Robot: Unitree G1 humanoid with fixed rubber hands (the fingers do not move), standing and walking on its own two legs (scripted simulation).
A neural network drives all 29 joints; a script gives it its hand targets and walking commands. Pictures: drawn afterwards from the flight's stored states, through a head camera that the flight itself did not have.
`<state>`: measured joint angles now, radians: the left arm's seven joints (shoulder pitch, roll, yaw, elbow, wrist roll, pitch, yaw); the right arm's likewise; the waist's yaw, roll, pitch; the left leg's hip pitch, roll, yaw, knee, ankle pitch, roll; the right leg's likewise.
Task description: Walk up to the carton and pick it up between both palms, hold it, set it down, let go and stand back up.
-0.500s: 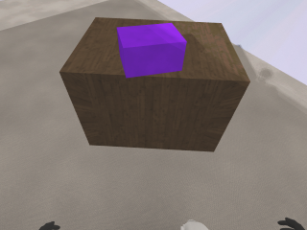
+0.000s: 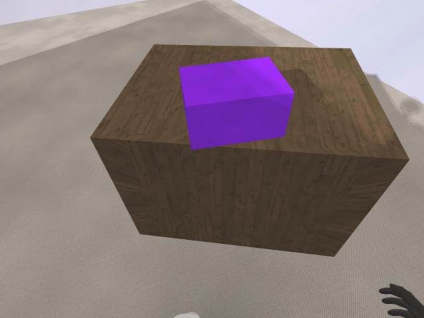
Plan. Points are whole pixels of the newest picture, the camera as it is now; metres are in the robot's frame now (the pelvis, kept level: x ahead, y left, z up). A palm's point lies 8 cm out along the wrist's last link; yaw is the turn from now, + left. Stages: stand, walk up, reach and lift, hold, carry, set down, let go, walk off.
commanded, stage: walk up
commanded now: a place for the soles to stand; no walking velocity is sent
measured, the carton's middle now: (231, 101) +0.74 +0.03 +0.01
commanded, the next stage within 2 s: none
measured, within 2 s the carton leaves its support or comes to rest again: neither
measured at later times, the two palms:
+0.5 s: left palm (109, 220) +0.32 +0.29 -0.03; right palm (418, 280) +0.25 -0.35 -0.07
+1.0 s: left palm (107, 218) +0.34 +0.32 -0.06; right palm (380, 208) +0.39 -0.32 -0.03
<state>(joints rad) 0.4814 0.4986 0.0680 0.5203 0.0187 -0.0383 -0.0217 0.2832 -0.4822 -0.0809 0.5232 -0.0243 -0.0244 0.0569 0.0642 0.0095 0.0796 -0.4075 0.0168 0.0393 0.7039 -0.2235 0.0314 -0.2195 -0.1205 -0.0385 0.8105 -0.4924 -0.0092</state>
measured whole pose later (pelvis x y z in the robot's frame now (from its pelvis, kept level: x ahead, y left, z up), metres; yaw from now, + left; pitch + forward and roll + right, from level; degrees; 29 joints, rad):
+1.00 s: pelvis +0.23 +0.00 +0.03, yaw -2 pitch -4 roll +0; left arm 0.12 0.44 0.00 0.92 -0.02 -0.02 0.00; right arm -0.01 -0.41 -0.02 0.94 0.04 0.00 0.01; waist 0.04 -0.02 0.07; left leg -0.15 0.02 0.00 0.46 -0.24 -0.01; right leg -0.13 -0.07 -0.05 0.44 -0.23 0.04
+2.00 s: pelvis +0.34 +0.06 +0.02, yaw -6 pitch -5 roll +0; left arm 0.24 0.42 0.07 0.77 0.02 0.00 0.00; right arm 0.24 -0.40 -0.03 0.72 0.02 -0.02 0.01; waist -0.02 -0.05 0.12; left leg -0.15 0.05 0.11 0.63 -0.39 -0.01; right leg -0.31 0.00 0.05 0.57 -0.16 0.01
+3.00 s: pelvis +0.37 +0.03 +0.04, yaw -5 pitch -3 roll +0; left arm 0.07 0.35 0.06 1.11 0.00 0.00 0.01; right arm 0.17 -0.38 -0.05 1.05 0.00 -0.03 -0.03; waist 0.00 0.00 0.06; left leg 0.00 0.07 0.10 0.32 -0.26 -0.05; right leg -0.19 0.02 0.02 0.36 -0.12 -0.02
